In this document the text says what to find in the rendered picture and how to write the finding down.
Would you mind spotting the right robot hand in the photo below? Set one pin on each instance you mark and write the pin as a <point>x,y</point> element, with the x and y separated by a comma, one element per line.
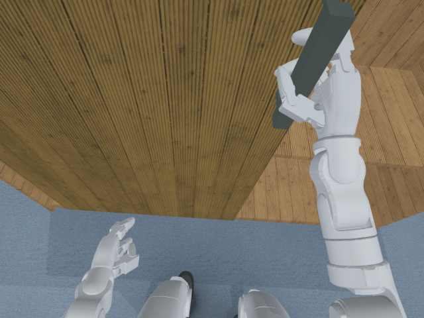
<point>339,95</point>

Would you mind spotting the robot right upper arm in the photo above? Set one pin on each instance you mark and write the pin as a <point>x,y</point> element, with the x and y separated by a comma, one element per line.
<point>378,306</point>

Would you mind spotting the right robot thigh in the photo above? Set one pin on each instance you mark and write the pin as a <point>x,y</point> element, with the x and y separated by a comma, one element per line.
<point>258,304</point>

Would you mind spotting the left robot forearm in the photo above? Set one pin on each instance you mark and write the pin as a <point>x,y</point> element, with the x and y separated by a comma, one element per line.
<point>93,296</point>

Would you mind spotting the right robot forearm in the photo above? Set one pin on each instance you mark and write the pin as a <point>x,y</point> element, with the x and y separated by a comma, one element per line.
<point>355,259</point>

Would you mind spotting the left robot hand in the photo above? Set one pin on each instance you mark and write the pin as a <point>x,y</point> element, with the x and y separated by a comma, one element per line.
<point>109,253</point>

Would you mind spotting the left robot shin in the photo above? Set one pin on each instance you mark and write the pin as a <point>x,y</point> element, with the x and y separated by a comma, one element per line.
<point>178,278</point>

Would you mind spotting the handle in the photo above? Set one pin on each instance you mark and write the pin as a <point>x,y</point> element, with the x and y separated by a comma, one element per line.
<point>330,28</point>

